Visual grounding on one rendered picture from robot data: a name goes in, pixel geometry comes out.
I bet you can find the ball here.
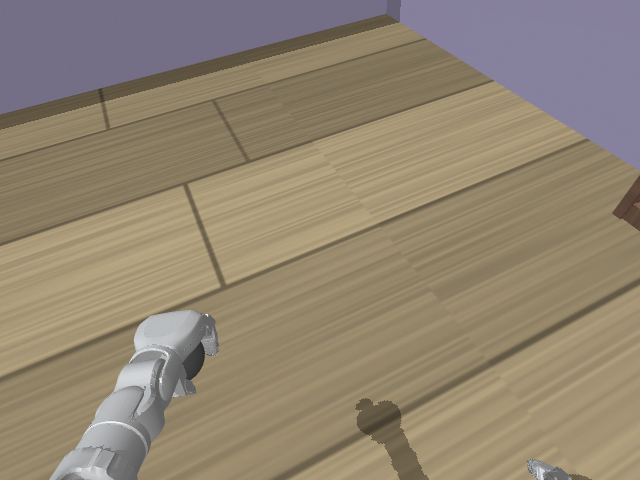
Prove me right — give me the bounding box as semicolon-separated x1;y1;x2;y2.
182;342;205;380

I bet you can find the left robot arm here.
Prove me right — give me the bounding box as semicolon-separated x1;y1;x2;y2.
49;345;182;480

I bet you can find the right robot hand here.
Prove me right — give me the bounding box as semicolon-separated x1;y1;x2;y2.
527;459;572;480

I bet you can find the bookshelf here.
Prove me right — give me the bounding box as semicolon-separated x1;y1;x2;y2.
612;175;640;231

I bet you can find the left robot hand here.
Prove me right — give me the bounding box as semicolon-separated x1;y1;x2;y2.
134;309;219;397

